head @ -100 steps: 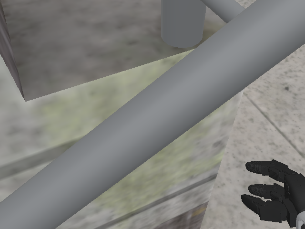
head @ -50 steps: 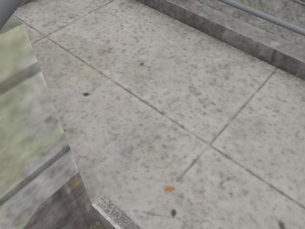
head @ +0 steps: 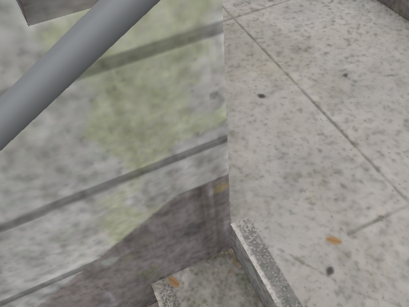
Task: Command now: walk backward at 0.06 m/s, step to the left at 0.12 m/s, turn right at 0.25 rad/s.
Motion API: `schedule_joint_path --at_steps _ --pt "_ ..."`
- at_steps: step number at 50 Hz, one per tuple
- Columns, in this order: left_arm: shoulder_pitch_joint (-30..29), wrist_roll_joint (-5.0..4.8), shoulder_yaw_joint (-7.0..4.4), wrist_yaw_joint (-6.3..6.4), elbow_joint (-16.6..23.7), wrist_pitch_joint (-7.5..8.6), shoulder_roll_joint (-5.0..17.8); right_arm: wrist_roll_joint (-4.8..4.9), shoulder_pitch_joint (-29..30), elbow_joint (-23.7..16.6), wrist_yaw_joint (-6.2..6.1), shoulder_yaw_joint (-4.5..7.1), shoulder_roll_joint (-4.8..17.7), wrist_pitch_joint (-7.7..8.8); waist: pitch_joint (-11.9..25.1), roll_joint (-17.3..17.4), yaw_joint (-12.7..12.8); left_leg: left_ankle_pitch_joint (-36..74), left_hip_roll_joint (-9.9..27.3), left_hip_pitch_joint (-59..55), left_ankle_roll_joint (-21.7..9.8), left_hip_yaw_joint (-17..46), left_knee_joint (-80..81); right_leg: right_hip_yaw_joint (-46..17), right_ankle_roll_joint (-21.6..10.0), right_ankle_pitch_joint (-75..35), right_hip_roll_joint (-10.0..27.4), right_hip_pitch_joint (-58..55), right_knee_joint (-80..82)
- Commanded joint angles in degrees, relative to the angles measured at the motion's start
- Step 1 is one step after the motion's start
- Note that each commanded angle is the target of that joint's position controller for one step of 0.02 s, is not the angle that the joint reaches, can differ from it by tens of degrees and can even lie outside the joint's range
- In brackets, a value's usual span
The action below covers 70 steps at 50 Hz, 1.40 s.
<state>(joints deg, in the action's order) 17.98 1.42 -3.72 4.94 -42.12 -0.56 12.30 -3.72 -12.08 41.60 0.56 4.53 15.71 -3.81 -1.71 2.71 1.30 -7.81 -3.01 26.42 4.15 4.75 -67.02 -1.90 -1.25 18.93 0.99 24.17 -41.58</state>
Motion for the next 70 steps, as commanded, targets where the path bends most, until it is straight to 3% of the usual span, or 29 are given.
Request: schedule_joint_path --at_steps 1,5,7,8,10,11,13,14,16,18,20,29,34,35,36,37,40,47,49,52,53,54,55,56,57,58,60,63,70 --pt "-2.5 0.79 -3.42 0.08 3.9 1.1 10.0 1.14 -0.8 -3.0 -0.26 0.23 1.9 1.65 3.6 -12.1 -0.5 -1.6 2.1 5.7 -1.3 0.0 11.4 -22.3 -12.0 -8.9 9.3 -7.9 6.0" --pt "-7.0 1.8 -3.42 0.82 5.7 -1.97 9.6 4.41 -3.8 -3.6 -1.04 0.77 2.3 1.83 7.8 -15.1 -1.2 1.8 2.9 -8.6 -3.7 1.1 35.9 -23.3 -9.3 -11.9 5.9 -1.1 -4.0" --pt "-9.2 2.31 -3.12 1.92 5.8 -3.16 8.4 5.26 -6.6 -2.6 -1.59 0.17 -0.9 2.35 7.1 -10.4 -2.7 24.3 3.5 -20.8 -4.4 -2.6 54.8 -17.6 -5.9 -5.4 1.2 6.8 -10.1" --pt "-7.9 2.96 -2.72 2.4 5.4 -3.44 6.9 5.3 -7.9 -1.0 -2.14 -0.17 -1.8 2.33 6.2 -6.7 -2.1 34.2 4.4 -26.2 -3.7 -4.0 61.6 -15.2 -4.6 -1.5 -1.8 10.2 -14.9" --pt "-3.8 1.38 -1.92 2.21 4.3 -4.17 1.4 2.8 -6.6 -0.4 -1.85 -1.27 -0.6 3.09 4.0 9.4 -1.4 52.6 12.0 -32.3 -3.3 -2.5 55.2 -4.9 -2.2 19.5 -11.0 24.1 -50.9" --pt "-0.3 -0.12 -1.28 2.1 5.5 -3.31 -2.4 2.36 -7.9 -1.0 -1.52 -1.6 2.3 4.4 5.0 14.2 1.8 90.6 19.0 -30.2 -3.8 -3.8 38.3 -2.3 0.3 28.4 -12.7 30.1 -69.3" --pt "-1.0 2.79 -1.16 3.29 4.5 -1.08 0.3 4.25 -8.5 -2.0 -0.69 -0.76 3.7 3.94 6.9 10.6 2.3 77.6 22.9 -31.7 -10.9 -4.3 37.1 1.2 1.6 22.4 -8.3 38.4 -83.5" --pt "-2.8 4.78 -1.43 3.63 4.1 -1.18 1.2 3.81 -6.0 -3.6 -0.71 -0.69 4.0 3.85 5.5 9.1 2.6 64.9 23.4 -28.9 -13.4 -3.7 37.2 0.7 2.4 18.8 -6.6 41.1 -89.4" --pt "-11.3 4.16 -1.84 2.14 7.1 -3.34 3.9 2.63 -1.7 -6.3 -2.9 -0.09 4.8 4.06 2.5 6.6 0.4 32.6 28.7 -24.2 -21.9 2.7 47.4 -0.7 3.9 14.8 -1.5 41.1 -90.2" --pt "-17.8 5.19 -1.31 -0.71 8.7 -3.8 2.2 1.28 -7.3 -5.0 -4.02 -1.78 1.0 3.67 -0.4 1.4 -2.1 15.8 21.6 -24.8 -19.7 0.8 45.2 -4.4 2.6 12.6 -2.5 42.9 -87.6" --pt "-17.6 4.76 -0.86 -2.81 10.0 -4.12 1.8 2.08 -11.1 -3.1 -4.42 -1.63 1.0 5.24 0.1 -0.1 -2.9 -1.8 20.2 -23.9 -18.5 0.8 48.3 -2.3 1.8 6.6 -2.7 42.0 -84.1" --pt "-19.6 2.2 0.1 -1.8 13.8 -3.1 -2.3 1.63 -14.9 -2.5 -4.71 -1.51 -0.1 9.37 2.5 2.3 -3.4 3.7 23.9 -26.1 -19.7 1.4 49.6 -2.0 1.8 4.9 -0.8 43.7 -85.3" --pt "-20.0 2.19 -0.38 -2.61 14.9 -5.25 0.4 2.49 -11.6 -4.8 -3.38 -2.08 -0.7 8.52 1.6 -0.1 -2.2 -2.7 22.8 -23.0 -17.7 -6.4 51.0 -1.5 1.9 5.3 0.8 39.8 -78.2" --pt "-20.2 1.08 -0.51 -2.77 14.9 -5.71 0.6 2.46 -10.1 -5.6 -3.4 -2.05 -1.1 8.27 1.7 0.2 -1.6 -3.2 23.0 -20.8 -18.2 -7.3 51.2 -0.8 2.0 4.8 0.9 37.3 -76.0" --pt "-19.2 0.67 -0.72 -2.74 14.5 -5.85 1.0 0.18 -17.3 -2.1 -2.23 -0.66 2.7 9.46 7.0 3.0 -2.7 -38.4 26.3 -26.6 -17.1 -0.5 56.4 -0.3 -1.0 5.8 0.9 41.7 -79.3" --pt "-21.5 1.4 -0.57 -2.54 15.8 -5.74 0.3 0.78 -16.4 -1.7 -1.88 0.0 2.8 9.91 4.9 2.0 -2.9 -42.0 28.7 -27.5 -15.8 0.9 58.7 -0.1 -1.6 6.3 2.1 44.7 -79.5" --pt "-29.5 1.26 0.81 -2.38 18.3 -3.83 -2.8 -0.16 -20.0 -0.2 -2.01 -0.76 0.0 9.41 0.8 -1.5 -6.9 -25.4 28.6 -30.0 -17.3 -2.0 56.7 -2.3 -2.4 11.6 1.8 50.9 -79.5" --pt "-29.2 -0.41 2.94 -3.0 21.3 -1.93 -7.2 -1.83 -17.6 1.8 -4.18 -0.52 0.7 8.13 1.2 -0.7 -1.7 -17.2 29.2 -24.7 -17.6 -5.3 58.1 -4.8 -2.9 10.4 5.9 52.2 -80.3" --pt "-28.6 -1.5 3.82 -3.16 21.5 -1.96 -5.6 -0.16 -13.8 0.6 -3.67 -0.73 2.3 7.47 -0.4 0.6 0.4 -15.0 23.5 -16.6 -15.4 -12.4 62.5 1.3 -3.1 16.6 9.4 37.4 -56.6" --pt "-19.8 -3.08 2.95 -2.64 15.4 -2.31 -4.6 1.54 -10.3 -1.5 -2.19 1.35 9.7 7.13 6.2 6.2 -0.6 7.6 19.1 -10.2 -16.4 -19.4 62.0 12.3 -2.6 22.0 2.3 6.4 -38.6" --pt "-16.7 -3.11 2.7 -1.88 14.0 -2.69 -4.3 1.89 -11.0 -0.4 -1.18 1.56 8.8 6.06 6.5 8.2 0.7 20.8 17.9 -13.5 -16.8 -19.7 56.1 11.7 -3.1 18.6 0.3 3.5 -31.5" --pt "-9.1 -1.59 2.13 -1.08 10.6 -2.03 -3.2 1.39 -14.1 1.8 -0.18 1.27 5.8 5.21 8.9 5.4 2.9 37.1 14.5 -15.8 -14.9 -20.1 42.0 7.8 -4.4 13.8 -2.2 -0.9 -21.3" --pt "-4.5 -0.3 0.33 -0.56 10.8 -1.14 3.6 1.56 -8.5 -4.2 0.45 0.16 0.9 3.77 7.6 -9.4 5.9 19.1 7.3 2.0 -9.8 -18.7 21.7 -22.4 -8.4 17.0 11.8 -3.3 -2.9" --pt "-0.4 -0.36 -2.1 0.72 12.3 -1.83 10.8 2.03 -1.6 -10.0 2.19 0.36 -1.4 2.62 9.7 -22.0 8.2 -17.1 2.9 10.7 -7.9 -4.5 7.2 -41.4 -11.3 23.2 16.6 0.2 17.3" --pt "-6.4 -1.58 -3.05 1.92 13.3 -1.78 12.4 1.0 -2.8 -10.2 3.26 0.27 -5.6 1.78 6.8 -20.0 4.5 -18.3 -0.2 13.5 -6.5 5.1 -10.8 -40.1 -12.5 21.5 21.3 4.7 23.3" --pt "-14.4 -0.99 -1.74 3.31 14.9 -1.69 9.0 -0.73 -2.3 -10.1 3.48 0.63 -5.2 1.22 4.4 -19.1 0.6 -15.1 0.0 16.4 -6.5 6.0 -20.6 -33.3 -11.3 19.1 20.2 8.0 21.2" --pt "-23.2 -0.61 0.77 1.77 13.3 -2.19 0.2 -0.43 -7.9 -8.5 -0.28 1.7 -2.4 1.8 -1.8 -15.3 -9.3 -5.2 1.5 17.2 -4.5 0.2 -21.2 -16.9 -4.4 17.7 16.6 13.7 10.3" --pt "-17.1 0.57 1.45 0.3 9.0 0.13 -2.5 0.2 -8.4 -6.1 -1.5 1.93 -0.8 1.06 2.6 -9.4 -7.7 5.5 -0.1 13.1 -3.8 -3.0 -27.0 -4.6 -5.7 6.5 16.0 10.6 0.8" --pt "-10.9 0.2 0.02 -0.47 10.6 1.34 2.3 1.83 2.1 -12.1 -0.74 2.14 1.7 -1.43 2.9 -8.8 -0.5 5.6 1.4 17.4 -1.4 -3.5 -24.5 -5.9 -8.7 -0.5 24.2 -2.1 0.1"
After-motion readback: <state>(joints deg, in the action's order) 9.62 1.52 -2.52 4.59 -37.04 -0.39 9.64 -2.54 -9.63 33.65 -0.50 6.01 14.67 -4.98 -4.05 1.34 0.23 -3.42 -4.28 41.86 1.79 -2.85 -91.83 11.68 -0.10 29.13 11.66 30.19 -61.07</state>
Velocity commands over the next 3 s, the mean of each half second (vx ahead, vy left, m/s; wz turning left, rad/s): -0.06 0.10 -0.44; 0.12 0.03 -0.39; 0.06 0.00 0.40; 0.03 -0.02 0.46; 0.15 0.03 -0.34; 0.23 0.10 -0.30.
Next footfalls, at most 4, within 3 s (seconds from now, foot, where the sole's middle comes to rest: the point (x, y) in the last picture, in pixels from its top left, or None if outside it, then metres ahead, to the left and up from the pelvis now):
0.20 left None -0.03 0.17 -0.92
1.08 right None -0.09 -0.16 -0.75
1.62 left None -0.03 0.11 -0.92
2.38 right None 0.02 -0.14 -0.75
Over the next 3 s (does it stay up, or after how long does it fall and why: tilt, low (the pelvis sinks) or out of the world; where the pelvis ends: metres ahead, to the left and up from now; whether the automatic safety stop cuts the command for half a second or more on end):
stays up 0.17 -0.04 0.02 its command is cut before an obstacle from the start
